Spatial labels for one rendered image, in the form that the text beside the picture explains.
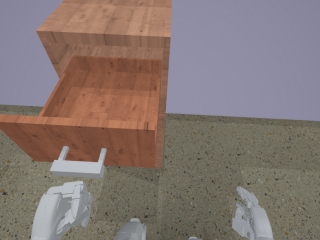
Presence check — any handle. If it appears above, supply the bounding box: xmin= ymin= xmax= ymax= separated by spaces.
xmin=50 ymin=146 xmax=107 ymax=179

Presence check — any drawer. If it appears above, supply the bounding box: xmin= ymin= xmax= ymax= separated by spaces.
xmin=0 ymin=55 xmax=162 ymax=168

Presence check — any robot right hand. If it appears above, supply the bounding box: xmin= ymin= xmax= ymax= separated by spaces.
xmin=232 ymin=186 xmax=274 ymax=240

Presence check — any cabinet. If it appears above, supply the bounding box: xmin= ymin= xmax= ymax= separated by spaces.
xmin=36 ymin=0 xmax=172 ymax=169

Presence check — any robot left hand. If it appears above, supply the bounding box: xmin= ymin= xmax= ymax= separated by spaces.
xmin=30 ymin=181 xmax=93 ymax=240

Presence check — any left robot thigh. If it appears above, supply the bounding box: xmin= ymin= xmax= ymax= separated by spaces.
xmin=114 ymin=221 xmax=147 ymax=240

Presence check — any left robot shin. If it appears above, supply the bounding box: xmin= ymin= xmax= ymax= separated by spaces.
xmin=130 ymin=218 xmax=140 ymax=222

